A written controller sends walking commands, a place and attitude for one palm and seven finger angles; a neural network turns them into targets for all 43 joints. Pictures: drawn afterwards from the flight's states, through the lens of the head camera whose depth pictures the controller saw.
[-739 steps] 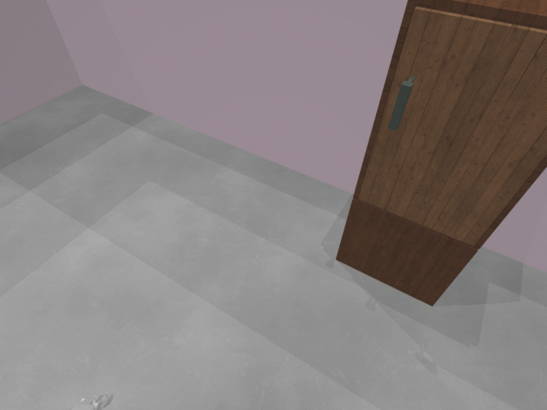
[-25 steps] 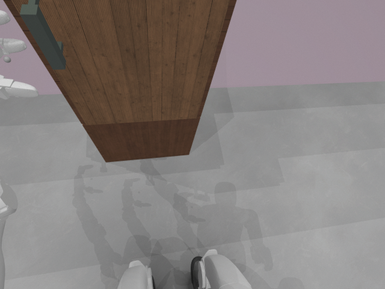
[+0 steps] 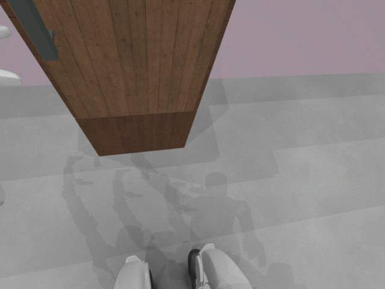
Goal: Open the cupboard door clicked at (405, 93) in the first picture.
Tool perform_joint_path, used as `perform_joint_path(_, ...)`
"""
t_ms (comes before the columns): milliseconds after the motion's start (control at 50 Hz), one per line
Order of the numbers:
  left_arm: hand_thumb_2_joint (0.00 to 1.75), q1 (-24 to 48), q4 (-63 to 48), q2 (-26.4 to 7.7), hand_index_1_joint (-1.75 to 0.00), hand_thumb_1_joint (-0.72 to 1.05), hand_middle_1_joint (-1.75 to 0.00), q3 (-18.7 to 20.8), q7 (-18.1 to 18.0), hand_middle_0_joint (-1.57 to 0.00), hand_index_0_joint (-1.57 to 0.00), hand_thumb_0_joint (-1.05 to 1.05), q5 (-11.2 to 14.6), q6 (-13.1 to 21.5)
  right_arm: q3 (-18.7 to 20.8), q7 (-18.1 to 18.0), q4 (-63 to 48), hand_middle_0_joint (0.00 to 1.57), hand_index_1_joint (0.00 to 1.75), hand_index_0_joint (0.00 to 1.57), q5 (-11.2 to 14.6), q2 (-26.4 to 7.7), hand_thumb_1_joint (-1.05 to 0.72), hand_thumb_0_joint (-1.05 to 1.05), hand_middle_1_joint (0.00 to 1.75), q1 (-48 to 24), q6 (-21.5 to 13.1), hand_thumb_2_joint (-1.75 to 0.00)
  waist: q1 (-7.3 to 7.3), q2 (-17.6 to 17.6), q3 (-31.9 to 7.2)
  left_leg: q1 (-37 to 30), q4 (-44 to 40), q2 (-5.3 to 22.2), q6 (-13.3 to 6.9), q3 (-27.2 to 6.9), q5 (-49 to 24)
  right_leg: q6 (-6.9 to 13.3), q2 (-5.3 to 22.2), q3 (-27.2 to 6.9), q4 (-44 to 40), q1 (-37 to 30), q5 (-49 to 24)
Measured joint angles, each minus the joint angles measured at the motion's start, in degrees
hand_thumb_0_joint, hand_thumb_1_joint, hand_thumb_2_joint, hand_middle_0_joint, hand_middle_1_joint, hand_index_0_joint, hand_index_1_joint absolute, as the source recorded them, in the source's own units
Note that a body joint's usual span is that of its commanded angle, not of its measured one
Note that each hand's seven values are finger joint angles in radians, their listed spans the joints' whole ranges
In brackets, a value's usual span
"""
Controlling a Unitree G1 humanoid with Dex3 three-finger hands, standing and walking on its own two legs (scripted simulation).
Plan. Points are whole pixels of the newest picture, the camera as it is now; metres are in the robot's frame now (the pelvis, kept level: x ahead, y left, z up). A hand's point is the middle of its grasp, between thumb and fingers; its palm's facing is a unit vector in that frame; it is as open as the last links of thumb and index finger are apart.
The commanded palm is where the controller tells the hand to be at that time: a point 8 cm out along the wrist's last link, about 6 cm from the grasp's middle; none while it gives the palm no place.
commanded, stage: move the hooked fingers beside the handle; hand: left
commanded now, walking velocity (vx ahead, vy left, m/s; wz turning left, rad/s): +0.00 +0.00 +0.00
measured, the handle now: (37, 19) +0.58 +0.21 +0.11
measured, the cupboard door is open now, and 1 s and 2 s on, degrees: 0 0 0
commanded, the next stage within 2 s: slide the fingers in behind the handle in 0.48 s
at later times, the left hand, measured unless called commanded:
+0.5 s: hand out of the picture +0.52 +0.28 +0.10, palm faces +0.06 -1.00 -0.01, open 14.0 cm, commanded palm +0.51 +0.31 +0.10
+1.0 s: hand (20, 47) +0.53 +0.23 +0.10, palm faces +0.03 -1.00 -0.01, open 14.0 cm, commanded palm +0.51 +0.27 +0.10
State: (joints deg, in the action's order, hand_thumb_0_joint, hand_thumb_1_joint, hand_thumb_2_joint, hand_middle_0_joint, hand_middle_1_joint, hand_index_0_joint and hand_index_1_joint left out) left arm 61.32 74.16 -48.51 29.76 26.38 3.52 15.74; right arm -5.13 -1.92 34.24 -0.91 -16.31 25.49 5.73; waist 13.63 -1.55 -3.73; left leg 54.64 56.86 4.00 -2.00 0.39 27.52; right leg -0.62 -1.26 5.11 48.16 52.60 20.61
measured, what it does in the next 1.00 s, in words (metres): stands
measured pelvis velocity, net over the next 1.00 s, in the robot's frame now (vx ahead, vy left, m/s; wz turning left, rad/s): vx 0.00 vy -0.01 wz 0.01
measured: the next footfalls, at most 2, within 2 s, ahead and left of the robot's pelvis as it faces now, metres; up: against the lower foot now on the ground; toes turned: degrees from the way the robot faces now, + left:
none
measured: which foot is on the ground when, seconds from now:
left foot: down 0.00-1.00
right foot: down 0.00-1.00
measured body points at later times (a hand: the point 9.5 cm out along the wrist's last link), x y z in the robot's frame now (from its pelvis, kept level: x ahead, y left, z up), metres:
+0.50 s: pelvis +0.01 -0.01 +0.01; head +0.16 +0.03 +0.43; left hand +0.51 +0.33 +0.10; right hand -0.01 -0.27 -0.09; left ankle -0.02 +0.09 -0.68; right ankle +0.01 -0.14 -0.68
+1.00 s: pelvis +0.00 -0.01 +0.00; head +0.15 +0.01 +0.43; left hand +0.52 +0.28 +0.10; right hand -0.03 -0.28 -0.10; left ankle -0.02 +0.09 -0.68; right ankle +0.01 -0.14 -0.68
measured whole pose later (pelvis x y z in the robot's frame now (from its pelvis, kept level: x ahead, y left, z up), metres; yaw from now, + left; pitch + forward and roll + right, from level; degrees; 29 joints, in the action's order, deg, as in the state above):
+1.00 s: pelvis +0.00 -0.01 +0.00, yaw +0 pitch +23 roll -4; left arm 58.4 71.8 -41.3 28.0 21.4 3.8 16.9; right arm -4.1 -1.0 34.3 -0.8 -16.2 24.5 5.1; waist 13.0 -2.0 -4.3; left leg 51.9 55.8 4.1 -1.1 0.4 27.0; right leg 0.3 -1.6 4.8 48.5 50.7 20.8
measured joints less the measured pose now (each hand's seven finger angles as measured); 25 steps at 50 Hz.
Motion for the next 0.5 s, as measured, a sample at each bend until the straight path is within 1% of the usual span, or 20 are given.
perform_joint_path(80, 0.3, -1.43, -1.51, 0.83, -1.2, -0.5, -1.2, 0.3, -0.11, -0.3, -0.3, -0.01, 0.29, 0.07, 0.14, 0.42, -0.03, 0.21, 0.3, 0.2, -0.1, 0.31, -0.9, 0.0, 0.3, 0.56, 0.35, -0.9, -0.29, -0.17, -0.36, -0.5, -0.3, 0.05, -0.05, 0.17, 0.22, -0.11, -0.08, -0.19, -0.39, -0.46, 0.11)
perform_joint_path(180, 0.3, -2.59, -2.86, 2.6, -1.2, -0.5, -1.2, -0.56, -0.41, -0.3, -0.3, -0.01, 0.93, -0.12, 0.48, 0.88, 0.1, 0.21, 0.3, 0.2, -0.14, 0.5, -0.9, 0.0, 0.3, 0.9, 0.68, -0.9, -0.76, -0.4, -0.76, -1.44, -0.82, -0.03, 0.0, 0.03, 0.36, -0.13, -0.05, -0.08, -0.96, -1.49, 0.28)
perform_joint_path(280, 0.3, -4.03, -3.25, 3.36, -1.2, -0.5, -1.2, 0.21, -1.03, -0.3, -0.3, -0.01, 0.96, -0.19, 0.74, 1.07, -0.39, 0.21, 0.3, 0.2, -0.14, 0.37, -0.9, 0.0, 0.3, 0.56, 0.83, -0.9, -0.78, -0.37, -1.2, -2.39, -1.27, 0.07, 0.08, 0.18, 0.47, -0.04, -0.19, -0.27, -1.22, -2.26, 0.41)
perform_joint_path(340, 0.3, -5.33, -4.06, 3.89, -1.2, -0.5, -1.2, 0.39, -1.36, -0.3, -0.3, -0.01, 0.93, 0.15, 1.01, 1.26, -0.71, 0.21, 0.3, 0.2, -0.14, 0.16, -0.9, 0.0, 0.3, 0.29, 0.91, -0.9, -1.1, -0.46, -1.21, -3.02, -1.51, 0.15, 0.18, 0.28, 0.48, 0.03, -0.29, -0.39, -1.35, -2.78, 0.44)
perform_joint_path(500, 0.3, -5.63, -3.09, 3.34, -1.2, -0.5, -1.2, 0.93, -0.6, -0.3, -0.3, -0.01, 1.37, 0.95, 1.08, 0.94, -0.92, 0.21, 0.3, 0.2, 0.26, -0.3, -0.9, 0.0, 0.3, -1.04, 0.86, -0.9, -1.65, -0.04, -0.89, -3.73, -1.57, 0.22, 0.49, -0.02, 0.31, 0.4, -0.38, -0.15, -1.04, -3.39, 0.57)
